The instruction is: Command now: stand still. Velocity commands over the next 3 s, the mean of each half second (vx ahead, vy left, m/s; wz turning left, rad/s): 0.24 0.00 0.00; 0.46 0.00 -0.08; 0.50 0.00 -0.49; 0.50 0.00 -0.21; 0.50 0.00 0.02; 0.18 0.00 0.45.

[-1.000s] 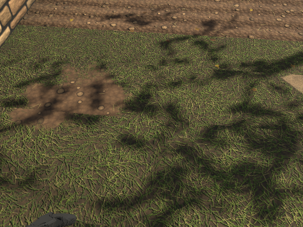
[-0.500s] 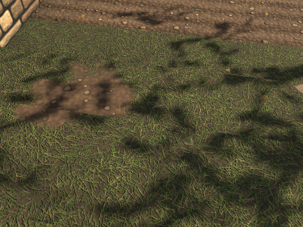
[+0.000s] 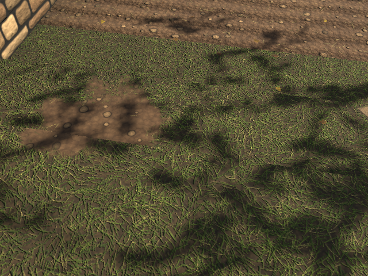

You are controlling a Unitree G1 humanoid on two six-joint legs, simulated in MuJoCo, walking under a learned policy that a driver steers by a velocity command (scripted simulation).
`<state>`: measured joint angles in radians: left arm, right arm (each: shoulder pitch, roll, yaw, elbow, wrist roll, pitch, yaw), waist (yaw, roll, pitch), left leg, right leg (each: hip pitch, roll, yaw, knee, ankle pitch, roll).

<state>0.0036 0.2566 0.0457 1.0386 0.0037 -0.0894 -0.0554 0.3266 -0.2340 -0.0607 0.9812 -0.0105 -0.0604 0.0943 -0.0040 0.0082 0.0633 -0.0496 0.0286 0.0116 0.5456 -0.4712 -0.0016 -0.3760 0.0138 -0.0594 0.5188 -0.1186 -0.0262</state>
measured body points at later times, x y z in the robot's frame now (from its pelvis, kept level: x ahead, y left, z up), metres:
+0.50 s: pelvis +0.12 -0.02 +0.02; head +0.13 -0.01 +0.47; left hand +0.05 +0.19 -0.14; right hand +0.19 -0.25 -0.12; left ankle +0.20 +0.13 -0.66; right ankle +0.10 -0.11 -0.73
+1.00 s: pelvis +0.34 +0.06 +0.00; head +0.35 +0.06 +0.45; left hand +0.47 +0.26 -0.14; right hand +0.24 -0.14 -0.15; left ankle +0.29 +0.13 -0.73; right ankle +0.48 -0.11 -0.67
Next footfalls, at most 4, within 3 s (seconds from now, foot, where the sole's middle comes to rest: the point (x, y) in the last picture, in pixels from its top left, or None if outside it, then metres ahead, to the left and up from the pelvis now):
0.72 left None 0.33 0.14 -0.76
1.34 right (217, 240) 0.70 -0.12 -0.95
1.70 left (192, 169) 1.07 -0.02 -0.95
2.42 right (261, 155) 1.30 -0.44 -1.13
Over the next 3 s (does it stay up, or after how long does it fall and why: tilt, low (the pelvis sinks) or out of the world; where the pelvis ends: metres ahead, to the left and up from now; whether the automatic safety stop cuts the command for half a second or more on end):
stays up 1.47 -0.35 -0.36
